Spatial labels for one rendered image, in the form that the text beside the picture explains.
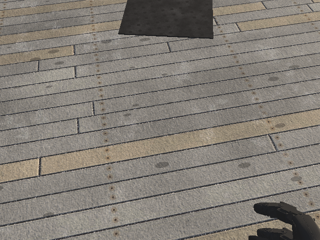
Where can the robot right hand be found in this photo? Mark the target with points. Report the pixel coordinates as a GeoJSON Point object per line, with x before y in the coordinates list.
{"type": "Point", "coordinates": [304, 226]}

